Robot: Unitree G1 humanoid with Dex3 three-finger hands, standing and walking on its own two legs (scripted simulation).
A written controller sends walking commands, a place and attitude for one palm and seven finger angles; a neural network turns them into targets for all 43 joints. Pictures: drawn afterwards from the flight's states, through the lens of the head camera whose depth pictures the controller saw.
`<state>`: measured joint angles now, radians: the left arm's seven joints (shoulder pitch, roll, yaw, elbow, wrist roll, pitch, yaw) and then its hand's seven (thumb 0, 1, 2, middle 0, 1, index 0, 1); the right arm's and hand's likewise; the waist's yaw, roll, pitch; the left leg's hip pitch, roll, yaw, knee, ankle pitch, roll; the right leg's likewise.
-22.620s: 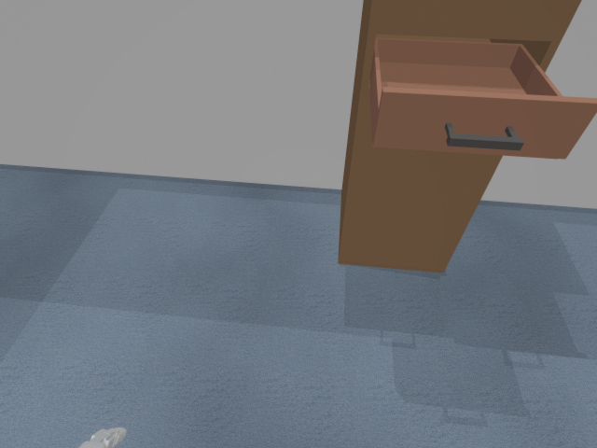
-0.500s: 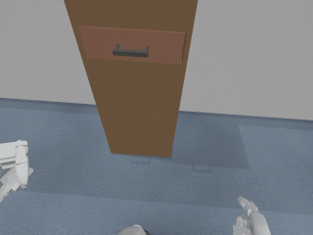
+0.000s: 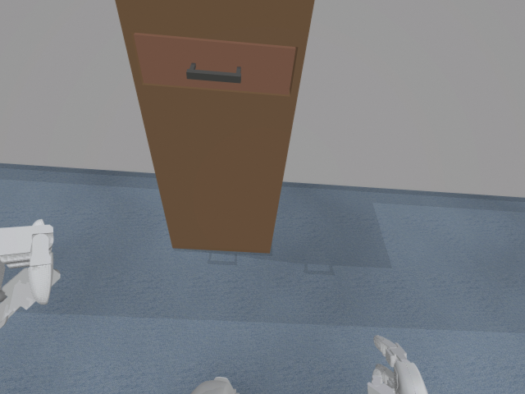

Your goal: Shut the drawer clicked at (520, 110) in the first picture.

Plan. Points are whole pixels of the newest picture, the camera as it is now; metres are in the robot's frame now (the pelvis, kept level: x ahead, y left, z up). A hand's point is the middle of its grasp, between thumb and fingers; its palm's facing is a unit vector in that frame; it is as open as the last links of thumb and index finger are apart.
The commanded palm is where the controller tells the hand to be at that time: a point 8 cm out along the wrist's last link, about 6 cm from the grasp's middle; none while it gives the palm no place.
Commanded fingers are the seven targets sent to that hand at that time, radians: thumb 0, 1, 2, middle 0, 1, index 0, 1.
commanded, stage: stop stepping back and stand still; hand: left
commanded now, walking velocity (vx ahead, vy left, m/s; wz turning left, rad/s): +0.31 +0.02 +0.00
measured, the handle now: (215, 72) +0.79 +0.21 +0.10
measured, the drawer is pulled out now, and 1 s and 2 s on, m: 0.00 0.00 0.00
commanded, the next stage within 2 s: let the arm hang, fingers relaxed in 1.04 s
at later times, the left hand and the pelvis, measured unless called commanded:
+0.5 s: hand out of the picture +0.04 +0.28 +0.19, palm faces +0.48 -0.82 -0.33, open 3.2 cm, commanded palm -0.02 +0.31 +0.19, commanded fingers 0.00 0.90 0.90 -1.40 -1.60 -1.40 -1.60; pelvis -0.15 +0.03 +0.00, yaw +0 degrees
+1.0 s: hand out of the picture -0.04 +0.25 +0.18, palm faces +0.47 -0.78 -0.41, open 3.3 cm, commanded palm -0.08 +0.29 +0.19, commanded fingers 0.00 0.90 0.90 -1.40 -1.60 -1.40 -1.60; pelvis -0.19 +0.01 +0.01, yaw +4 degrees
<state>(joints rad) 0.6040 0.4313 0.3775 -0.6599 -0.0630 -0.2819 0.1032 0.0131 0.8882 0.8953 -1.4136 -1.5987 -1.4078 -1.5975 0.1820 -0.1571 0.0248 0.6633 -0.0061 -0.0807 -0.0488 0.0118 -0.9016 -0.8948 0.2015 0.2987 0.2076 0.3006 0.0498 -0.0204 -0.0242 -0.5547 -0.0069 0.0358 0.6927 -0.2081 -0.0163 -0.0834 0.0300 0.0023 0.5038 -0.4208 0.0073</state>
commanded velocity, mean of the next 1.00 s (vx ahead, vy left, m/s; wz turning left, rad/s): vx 0.22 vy -0.01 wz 0.00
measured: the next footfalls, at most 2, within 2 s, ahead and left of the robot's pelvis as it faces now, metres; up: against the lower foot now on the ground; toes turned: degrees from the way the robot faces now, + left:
left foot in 0.02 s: +0.15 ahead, +0.07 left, +0.00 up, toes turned -1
right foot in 0.22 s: +0.00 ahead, -0.10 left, +0.02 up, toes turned -9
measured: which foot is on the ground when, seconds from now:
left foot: up 0.00-0.00, down 0.02-0.22, up 0.24-0.46, down 0.48-0.80, up 0.82-1.00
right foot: down 0.00-0.02, up 0.04-0.20, down 0.22-0.48, up 0.50-0.78, down 0.80-1.00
